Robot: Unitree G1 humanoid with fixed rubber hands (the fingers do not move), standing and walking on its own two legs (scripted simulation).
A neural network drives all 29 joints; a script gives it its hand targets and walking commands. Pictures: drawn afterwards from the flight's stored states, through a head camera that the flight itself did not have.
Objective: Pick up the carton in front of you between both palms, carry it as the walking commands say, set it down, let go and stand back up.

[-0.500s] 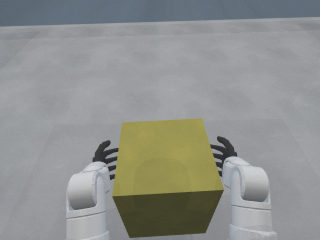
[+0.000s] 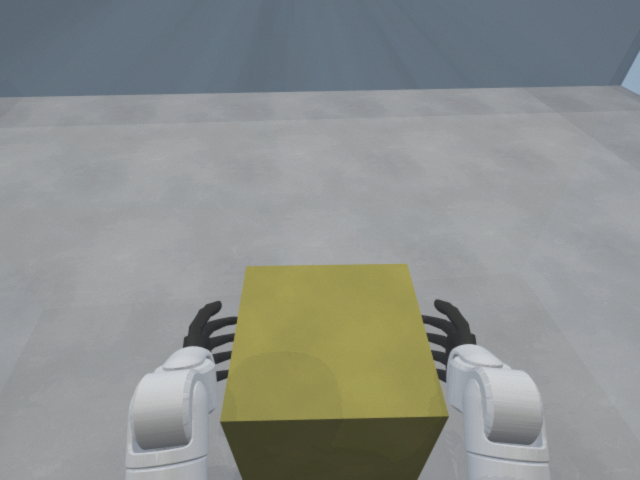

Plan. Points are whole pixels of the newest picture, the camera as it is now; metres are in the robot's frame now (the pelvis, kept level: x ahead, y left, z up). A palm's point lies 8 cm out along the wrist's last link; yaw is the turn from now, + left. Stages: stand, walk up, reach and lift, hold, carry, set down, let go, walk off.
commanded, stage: carry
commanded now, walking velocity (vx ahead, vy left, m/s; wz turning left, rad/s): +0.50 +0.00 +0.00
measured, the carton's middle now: (328, 385) +0.28 -0.01 +0.00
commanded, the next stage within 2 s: none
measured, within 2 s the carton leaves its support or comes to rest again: neither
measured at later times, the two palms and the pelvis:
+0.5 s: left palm (246, 211) +0.56 +0.12 +0.07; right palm (413, 206) +0.59 -0.18 +0.07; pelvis +0.30 -0.05 +0.00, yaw +3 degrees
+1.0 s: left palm (250, 159) +0.73 +0.13 +0.08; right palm (395, 160) +0.73 -0.17 +0.08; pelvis +0.46 -0.02 -0.01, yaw +0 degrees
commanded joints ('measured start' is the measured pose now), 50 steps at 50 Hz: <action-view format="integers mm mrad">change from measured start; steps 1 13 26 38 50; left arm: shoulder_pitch -463 -439 -398 -469 -442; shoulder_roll -950 -854 -959 -864 -920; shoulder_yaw -720 -692 -726 -719 -709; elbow -41 -62 -118 -81 -99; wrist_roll -409 -420 -461 -427 -430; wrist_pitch -30 18 -59 20 -10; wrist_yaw -244 -246 -280 -259 -256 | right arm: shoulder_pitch -488 -437 -386 -393 -449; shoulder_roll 936 843 973 892 928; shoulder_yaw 723 690 752 678 719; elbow -68 -68 -126 -21 -111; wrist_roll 447 405 391 397 416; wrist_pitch -6 37 -40 23 4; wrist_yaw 284 268 244 273 259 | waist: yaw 14 24 33 28 27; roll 115 136 -157 150 22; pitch -169 -100 -246 -242 -300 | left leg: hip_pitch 202 245 -177 278 226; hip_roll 278 181 23 228 151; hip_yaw -254 -21 -84 -230 -129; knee -248 95 301 80 200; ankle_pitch -102 409 -64 724 775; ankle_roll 82 -9 -92 28 2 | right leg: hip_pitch -76 256 541 301 411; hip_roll -33 82 -175 -27 -41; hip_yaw -1 -201 -63 -31 -33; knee -184 -549 -658 -568 -512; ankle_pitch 83 155 752 -17 436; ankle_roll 21 -22 -103 58 67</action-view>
